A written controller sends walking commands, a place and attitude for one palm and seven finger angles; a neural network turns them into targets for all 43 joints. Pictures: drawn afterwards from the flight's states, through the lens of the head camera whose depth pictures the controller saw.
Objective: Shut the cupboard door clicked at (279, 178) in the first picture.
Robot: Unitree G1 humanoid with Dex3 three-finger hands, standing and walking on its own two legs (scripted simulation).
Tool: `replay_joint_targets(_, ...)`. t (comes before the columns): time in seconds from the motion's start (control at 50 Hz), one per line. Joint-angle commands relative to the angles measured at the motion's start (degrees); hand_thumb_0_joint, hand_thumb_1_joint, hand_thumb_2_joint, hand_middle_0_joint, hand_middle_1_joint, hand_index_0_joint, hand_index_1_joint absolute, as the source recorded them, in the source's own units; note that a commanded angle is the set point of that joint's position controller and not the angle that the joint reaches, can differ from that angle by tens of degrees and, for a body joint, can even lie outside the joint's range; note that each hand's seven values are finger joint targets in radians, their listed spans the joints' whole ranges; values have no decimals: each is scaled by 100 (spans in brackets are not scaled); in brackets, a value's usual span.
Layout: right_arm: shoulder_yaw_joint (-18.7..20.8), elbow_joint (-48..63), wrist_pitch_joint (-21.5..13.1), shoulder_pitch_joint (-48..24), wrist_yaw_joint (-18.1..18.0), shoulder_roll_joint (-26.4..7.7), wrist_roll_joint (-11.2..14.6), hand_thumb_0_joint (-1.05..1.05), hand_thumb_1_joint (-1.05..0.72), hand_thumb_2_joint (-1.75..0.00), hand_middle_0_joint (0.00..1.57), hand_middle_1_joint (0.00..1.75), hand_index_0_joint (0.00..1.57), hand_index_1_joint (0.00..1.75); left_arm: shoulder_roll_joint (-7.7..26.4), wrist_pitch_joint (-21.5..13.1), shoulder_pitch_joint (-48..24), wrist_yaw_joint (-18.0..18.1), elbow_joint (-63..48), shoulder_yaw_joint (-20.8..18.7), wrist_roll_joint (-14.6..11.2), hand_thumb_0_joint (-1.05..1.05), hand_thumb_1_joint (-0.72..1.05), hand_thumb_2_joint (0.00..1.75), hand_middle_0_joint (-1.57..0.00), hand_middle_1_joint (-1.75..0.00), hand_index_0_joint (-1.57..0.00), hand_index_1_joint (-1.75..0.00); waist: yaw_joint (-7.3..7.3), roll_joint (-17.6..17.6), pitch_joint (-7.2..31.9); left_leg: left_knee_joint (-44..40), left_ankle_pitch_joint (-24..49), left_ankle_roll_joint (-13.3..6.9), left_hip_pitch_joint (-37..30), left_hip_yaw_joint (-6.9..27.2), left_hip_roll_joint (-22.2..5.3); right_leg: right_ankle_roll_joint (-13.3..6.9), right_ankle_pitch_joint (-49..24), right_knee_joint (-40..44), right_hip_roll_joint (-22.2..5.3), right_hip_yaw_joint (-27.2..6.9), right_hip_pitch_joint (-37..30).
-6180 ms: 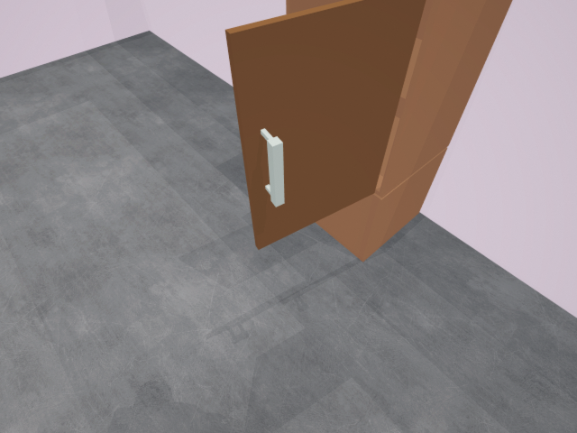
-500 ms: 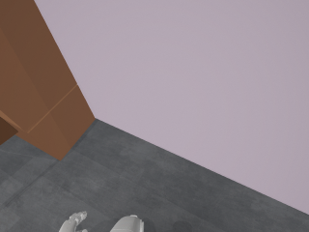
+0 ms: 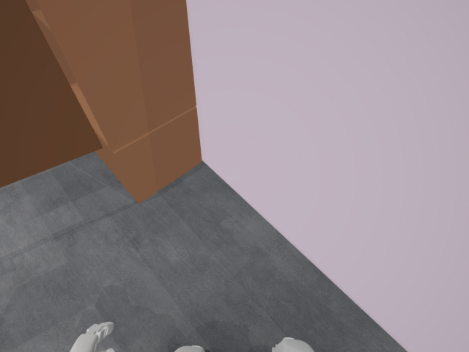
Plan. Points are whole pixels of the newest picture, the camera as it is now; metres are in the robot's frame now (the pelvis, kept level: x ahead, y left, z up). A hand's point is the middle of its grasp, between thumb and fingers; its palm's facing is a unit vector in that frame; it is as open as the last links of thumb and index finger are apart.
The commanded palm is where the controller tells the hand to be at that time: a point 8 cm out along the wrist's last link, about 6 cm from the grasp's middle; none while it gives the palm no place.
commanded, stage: turn to face it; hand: left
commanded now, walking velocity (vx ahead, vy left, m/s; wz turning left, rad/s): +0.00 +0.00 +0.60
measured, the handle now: out of the picture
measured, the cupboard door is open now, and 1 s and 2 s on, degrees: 79 79 79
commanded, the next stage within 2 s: take the last steps up to it in 0.92 s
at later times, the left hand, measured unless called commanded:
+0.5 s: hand out of the picture -0.01 +0.19 -0.20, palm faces +0.34 -0.92 -0.20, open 7.4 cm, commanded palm none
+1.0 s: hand out of the picture +0.02 +0.18 -0.15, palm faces +0.48 -0.84 -0.25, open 7.4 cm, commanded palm none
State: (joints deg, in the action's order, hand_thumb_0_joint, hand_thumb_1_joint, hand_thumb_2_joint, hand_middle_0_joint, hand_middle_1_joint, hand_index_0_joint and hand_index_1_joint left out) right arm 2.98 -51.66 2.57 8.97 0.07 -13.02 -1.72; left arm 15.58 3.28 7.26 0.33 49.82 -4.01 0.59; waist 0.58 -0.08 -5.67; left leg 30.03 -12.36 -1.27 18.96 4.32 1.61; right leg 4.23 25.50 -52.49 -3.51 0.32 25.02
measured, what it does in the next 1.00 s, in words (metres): steps on the spot, turning left: right foot, then left foot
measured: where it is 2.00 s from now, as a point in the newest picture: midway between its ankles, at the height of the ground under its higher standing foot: outside the picture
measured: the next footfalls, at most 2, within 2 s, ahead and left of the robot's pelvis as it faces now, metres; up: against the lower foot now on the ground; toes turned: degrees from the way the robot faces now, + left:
right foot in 0.10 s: +0.05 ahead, -0.16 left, +0.00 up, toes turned +3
left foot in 0.46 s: +0.03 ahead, +0.10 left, +0.00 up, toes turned +23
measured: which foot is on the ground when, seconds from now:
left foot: down 0.00-0.10, up 0.12-0.44, down 0.46-0.90, up 0.92-1.00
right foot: up 0.00-0.08, down 0.10-0.46, up 0.48-0.88, down 0.90-1.00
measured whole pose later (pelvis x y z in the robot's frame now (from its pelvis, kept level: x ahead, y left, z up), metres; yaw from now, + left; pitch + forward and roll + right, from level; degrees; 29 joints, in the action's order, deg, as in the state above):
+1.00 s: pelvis +0.04 -0.04 +0.00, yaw +30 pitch +0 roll +0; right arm 3.7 -55.7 4.2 11.3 0.0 -12.8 -1.0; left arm 10.7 0.6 9.6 0.9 52.0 -1.5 0.9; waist 1.5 -2.0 -4.6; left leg 53.6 -27.2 1.1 24.9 2.5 2.8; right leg -0.4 19.0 -30.6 -2.3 4.1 12.1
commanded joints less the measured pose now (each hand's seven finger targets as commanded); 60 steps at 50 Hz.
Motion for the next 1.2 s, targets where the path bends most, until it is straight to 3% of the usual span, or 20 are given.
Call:
replay_joint_targets(0.0, 398, 365, -74, 17, -43, -1280, 9, 0, -90, -90, 20, 30, 20, 30, 348, -165, 171, 47, -442, -70, 2, 0, 90, 90, -20, -30, -20, -30, 13, -1027, 880, -823, 1151, -703, -365, 1585, -1222, -38, -128, 1119, 274, 108, -709)
replay_joint_targets(0.04, 394, 446, -48, -240, -35, -1169, 65, 0, -90, -90, 20, 30, 20, 30, 453, -229, 653, 73, -341, -117, -21, 0, 90, 90, -20, -30, -20, -30, -266, -737, 994, -402, 812, -444, 295, 1530, -934, -77, -985, 2473, 288, 103, -1856)
replay_joint_targets(0.06, 372, 509, -39, -224, -7, -900, 122, 0, -90, -90, 20, 30, 20, 30, 782, -290, 863, 117, -301, -192, 30, 0, 90, 90, -20, -30, -20, -30, -370, 179, 1056, 288, -116, -109, 1004, 1143, -467, -260, -794, 3418, -452, -615, -2577)
replay_joint_targets(0.08, 328, 634, -49, -224, 16, -545, 138, 0, -90, -90, 20, 30, 20, 30, 1267, -321, 850, 155, -341, -280, 116, 0, 90, 90, -20, -30, -20, -30, -418, 1926, 851, 1773, -1850, 387, 1816, -100, 386, -896, -819, 3949, -2041, -2182, -2636)
replay_joint_targets(0.1, 381, 631, -31, -262, 47, -830, 98, 0, -90, -90, 20, 30, 20, 30, 1270, -308, 667, 176, -426, -228, 84, 0, 90, 90, -20, -30, -20, -30, -348, 1632, 777, 3055, -2249, 341, 1523, -38, 47, -1301, -1229, 3945, -2556, -2148, -1764)
replay_joint_targets(0.16, 366, 324, 93, -62, 132, -694, 44, 0, -90, -90, 20, 30, 20, 30, 668, -316, -27, 158, -585, -70, 41, 0, 90, 90, -20, -30, -20, -30, 79, 1416, 364, 4125, -1354, 437, 1522, -187, -252, -1078, -1977, 3568, -1554, -762, -1327)
replay_joint_targets(0.2, 302, 363, 84, -128, 172, -526, 80, 0, -90, -90, 20, 30, 20, 30, 594, -348, 160, 154, -511, -45, 41, 0, 90, 90, -20, -30, -20, -30, 21, 1430, 416, 3601, -1291, 526, 1494, -438, -280, -990, -3242, 3334, -1416, -120, -1727)
replay_joint_targets(0.3, 139, 459, -4, -653, 184, -286, 120, 0, -90, -90, 20, 30, 20, 30, 860, -377, 944, 153, -221, -156, 92, 0, 90, 90, -20, -30, -20, -30, -351, 1193, 719, 1613, -1456, 508, 946, -966, -198, -980, -4922, 2663, -1613, 201, -2603)
replay_joint_targets(0.36, 136, 424, -30, -436, 162, -388, 122, 0, -90, -90, 20, 30, 20, 30, 983, -352, 885, 115, -195, -200, 76, 0, 90, 90, -20, -30, -20, -30, -220, 1195, 768, 755, -987, 396, 268, -1144, -83, -824, -4821, 2328, -1632, 400, -2301)
replay_joint_targets(0.4, 204, 285, -84, 147, 151, -633, 95, 0, -90, -90, 20, 30, 20, 30, 945, -336, 651, 78, -239, -200, 16, 0, 90, 90, -20, -30, -20, -30, 154, 785, 1030, -323, 229, 238, -935, -962, -181, -449, -4157, 1414, -1483, 729, -1599)
replay_joint_targets(0.44, 466, 152, -133, 1005, 40, -1705, 47, 0, -90, -90, 20, 30, 20, 30, 289, -260, 277, 48, -618, -13, -49, 0, 90, 90, -20, -30, -20, -30, 608, -1811, 1411, -756, 3934, -1148, -2308, 2067, -2530, 174, 1323, -963, -286, 778, 778)
replay_joint_targets(0.46, 448, 30, -98, 1119, -6, -1731, 58, 0, -90, -90, 20, 30, 20, 30, 474, -176, 65, 91, -652, -20, -5, 0, 90, 90, -20, -30, -20, -30, 590, -1222, 1454, -628, 3739, -1395, -2128, 1769, -2622, 39, 1350, -1384, -369, 115, 796)
replay_joint_targets(0.56, 241, 293, -179, 112, -135, -1129, 29, 0, -90, -90, 20, 30, 20, 30, 348, -85, 244, 22, -221, -65, 41, 0, 90, 90, -20, -30, -20, -30, 71, -788, 770, -1014, 1775, -818, -936, 980, -1587, 26, -39, -1243, -268, -23, 552)
replay_joint_targets(0.82, 231, 135, -118, 101, -96, -974, 37, 0, -90, -90, 20, 30, 20, 30, 233, -190, 511, 67, -70, 3, -14, 0, 90, 90, -20, -30, -20, -30, -141, -692, 849, -678, 1624, -672, -318, 1248, -1212, -116, -750, 1942, 277, 205, -1416)
replay_joint_targets(0.84, 221, 144, -118, 21, -87, -891, 76, 0, -90, -90, 20, 30, 20, 30, 310, -243, 731, 95, 4, -25, -18, 0, 90, 90, -20, -30, -20, -30, -270, -456, 906, -407, 1282, -464, -3, 1129, -1011, -147, -1305, 2737, 166, 120, -2010)
replay_joint_targets(0.88, 139, 276, -129, 91, -38, -350, 149, 0, -90, -90, 20, 30, 20, 30, 1007, -351, 830, 152, 23, -157, 91, 0, 90, 90, -20, -30, -20, -30, -283, 1663, 786, 1274, -1442, 261, 1199, -222, 225, -958, -2042, 3661, -1833, -1839, -2557)
replay_joint_targets(0.9, 201, 303, -73, 21, -26, -549, 121, 0, -90, -90, 20, 30, 20, 30, 1073, -346, 790, 149, -52, -153, 85, 0, 90, 90, -20, -30, -20, -30, -338, 1470, 700, 2432, -2226, 244, 997, -152, 59, -1432, -2459, 3721, -2364, -1863, -1832)
replay_joint_targets(0.92, 189, 242, -39, 59, 10, -437, 91, 0, -90, -90, 20, 30, 20, 30, 874, -341, 561, 144, -111, -88, 67, 0, 90, 90, -20, -30, -20, -30, -189, 922, 563, 2984, -1962, 233, 1040, -101, 23, -1492, -2597, 3645, -2019, -1425, -1659)
replay_joint_targets(1.02, 140, -49, 5, -36, 31, -296, 101, 0, -90, -90, 20, 30, 20, 30, 453, -448, 725, 157, 25, -18, 40, 0, 90, 90, -20, -30, -20, -30, -165, 1196, 569, 3018, -1378, 434, 1240, -406, -164, -1103, -4606, 3183, -1291, -327, -2385)
replay_joint_targets(1.18, 69, 154, -160, -760, 193, -221, 86, 0, -90, -90, 20, 30, 20, 30, 781, -574, 1387, 46, 503, -205, 119, 0, 90, 90, -20, -30, -20, -30, -504, 985, 327, 1433, -1328, 360, 1135, -701, -355, -1256, -1982, 3688, -1917, -701, -2570)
